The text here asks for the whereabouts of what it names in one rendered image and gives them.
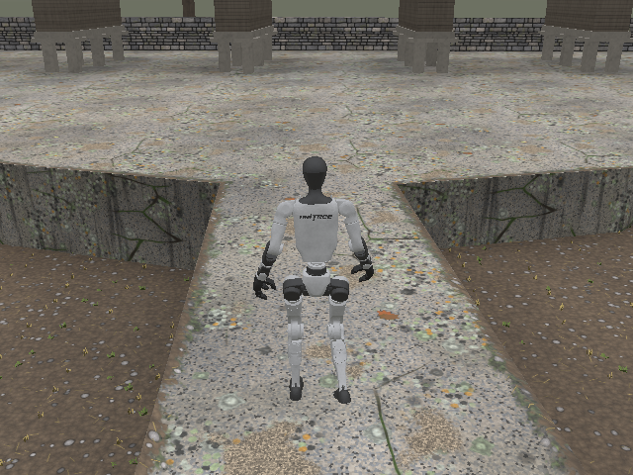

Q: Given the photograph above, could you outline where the right robot upper arm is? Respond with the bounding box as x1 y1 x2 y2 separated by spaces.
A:
336 199 365 252

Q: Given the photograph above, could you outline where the robot right thigh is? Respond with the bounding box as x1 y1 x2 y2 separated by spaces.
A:
326 276 349 340

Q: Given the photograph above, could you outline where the robot left hand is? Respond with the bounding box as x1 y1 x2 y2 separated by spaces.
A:
253 275 276 300

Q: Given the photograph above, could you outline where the left robot upper arm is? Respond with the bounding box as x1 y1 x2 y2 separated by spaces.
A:
267 200 295 256

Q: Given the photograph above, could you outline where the right robot forearm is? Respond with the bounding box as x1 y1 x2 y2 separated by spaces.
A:
354 237 372 269

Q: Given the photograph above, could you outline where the robot right hand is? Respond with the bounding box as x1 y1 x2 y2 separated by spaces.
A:
351 264 374 282

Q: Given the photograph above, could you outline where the robot torso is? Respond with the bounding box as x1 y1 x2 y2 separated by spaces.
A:
293 195 339 297

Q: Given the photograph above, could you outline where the left robot forearm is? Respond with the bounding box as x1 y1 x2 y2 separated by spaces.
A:
256 240 277 281

